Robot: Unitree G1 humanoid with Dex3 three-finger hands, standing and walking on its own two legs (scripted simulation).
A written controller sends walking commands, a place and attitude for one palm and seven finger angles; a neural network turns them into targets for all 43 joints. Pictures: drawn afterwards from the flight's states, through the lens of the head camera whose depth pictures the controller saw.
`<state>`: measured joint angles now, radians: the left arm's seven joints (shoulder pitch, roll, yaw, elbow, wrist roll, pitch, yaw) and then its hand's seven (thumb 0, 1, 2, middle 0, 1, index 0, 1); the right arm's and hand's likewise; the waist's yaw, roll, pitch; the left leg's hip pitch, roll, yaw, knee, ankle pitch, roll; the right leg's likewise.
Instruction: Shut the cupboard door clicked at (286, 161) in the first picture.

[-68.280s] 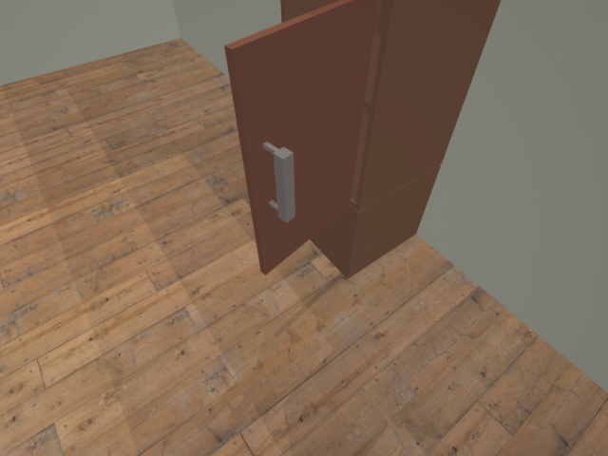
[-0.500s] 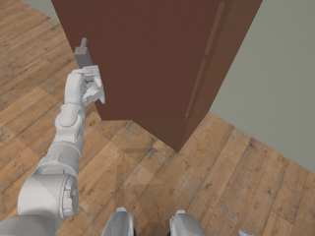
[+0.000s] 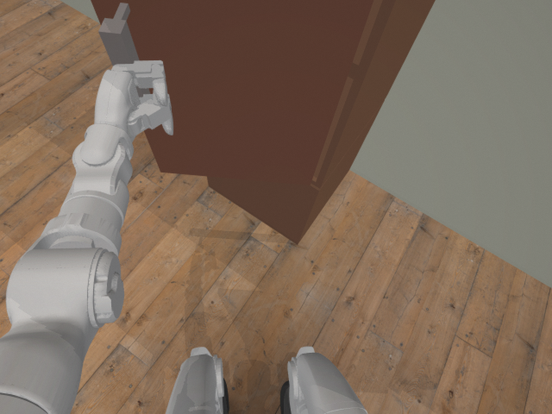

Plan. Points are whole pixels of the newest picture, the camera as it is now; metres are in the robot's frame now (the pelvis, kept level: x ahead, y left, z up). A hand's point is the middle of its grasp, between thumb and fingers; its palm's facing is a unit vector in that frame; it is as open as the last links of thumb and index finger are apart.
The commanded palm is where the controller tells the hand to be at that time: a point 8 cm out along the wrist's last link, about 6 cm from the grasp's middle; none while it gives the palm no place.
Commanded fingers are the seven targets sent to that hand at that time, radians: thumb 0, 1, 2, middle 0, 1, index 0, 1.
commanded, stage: push the door shut along its arc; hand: left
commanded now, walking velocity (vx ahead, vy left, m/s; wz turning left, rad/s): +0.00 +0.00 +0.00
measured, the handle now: (136, 71) +0.60 +0.16 +0.08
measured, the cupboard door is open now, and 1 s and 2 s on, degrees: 31 19 19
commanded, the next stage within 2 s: pull the fist back off the door in 0.78 s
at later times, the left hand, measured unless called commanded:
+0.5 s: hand (207, 65) +0.59 +0.05 +0.10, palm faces -0.31 -0.95 -0.03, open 3.1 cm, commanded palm +0.60 +0.09 +0.08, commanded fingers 0.00 0.90 0.90 -1.30 -1.50 -1.30 -1.50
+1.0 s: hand (210, 54) +0.62 +0.05 +0.10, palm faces -0.10 -0.99 +0.11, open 2.9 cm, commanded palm +0.61 +0.06 +0.08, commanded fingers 0.00 0.90 0.90 -1.30 -1.50 -1.30 -1.50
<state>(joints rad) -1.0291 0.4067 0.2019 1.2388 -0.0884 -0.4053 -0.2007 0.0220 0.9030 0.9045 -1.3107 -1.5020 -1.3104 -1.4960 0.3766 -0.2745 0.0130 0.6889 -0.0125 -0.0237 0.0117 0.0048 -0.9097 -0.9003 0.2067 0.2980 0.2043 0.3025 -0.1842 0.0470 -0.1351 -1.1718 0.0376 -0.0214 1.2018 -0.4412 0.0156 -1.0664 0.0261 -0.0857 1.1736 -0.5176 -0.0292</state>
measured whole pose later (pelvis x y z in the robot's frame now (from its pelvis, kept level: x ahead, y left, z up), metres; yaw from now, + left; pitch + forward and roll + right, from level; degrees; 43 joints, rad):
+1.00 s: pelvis +0.00 +0.00 -0.03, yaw -2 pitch +32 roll -6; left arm -1.45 0.47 0.32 1.36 0.00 -0.21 -0.04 0.00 0.79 0.93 -1.30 -1.50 -1.30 -1.50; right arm 0.43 -0.27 0.03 0.68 -0.08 -0.08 0.04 0.00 -0.91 -0.90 0.21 0.30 0.20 0.30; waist -0.29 0.07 -0.14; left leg -1.43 0.06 -0.05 1.34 -0.48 0.01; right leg -1.31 0.05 -0.11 1.28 -0.54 -0.04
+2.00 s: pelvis +0.03 -0.02 +0.02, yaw -1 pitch +21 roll +0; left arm -0.87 0.19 0.25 1.10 -0.02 -0.49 0.13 0.02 0.90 0.90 -1.30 -1.50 -1.29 -1.50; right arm 0.34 -0.23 -0.01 0.63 -0.05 0.04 0.07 0.00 -0.91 -0.90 0.20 0.30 0.20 0.30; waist -0.15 0.05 -0.16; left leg -1.02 0.04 0.02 1.08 -0.44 -0.01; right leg -0.95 0.04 -0.04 1.10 -0.52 -0.04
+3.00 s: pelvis +0.06 +0.00 +0.11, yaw +1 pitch -3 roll +0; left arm 0.39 0.33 0.27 -0.29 -0.07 -0.04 0.09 0.02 0.90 0.90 -0.55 -0.68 -0.55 -0.67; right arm 0.20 -0.21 0.06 0.59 0.02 -0.01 -0.07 0.01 -0.91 -0.90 0.21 0.30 0.21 0.30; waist 0.06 0.07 -0.03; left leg -0.15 -0.01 0.03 0.44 -0.24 0.02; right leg -0.07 0.00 -0.03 0.41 -0.29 -0.01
